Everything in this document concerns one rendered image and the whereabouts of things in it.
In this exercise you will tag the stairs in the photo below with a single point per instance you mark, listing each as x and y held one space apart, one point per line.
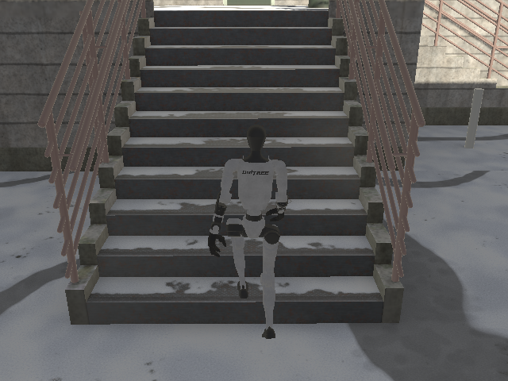
209 76

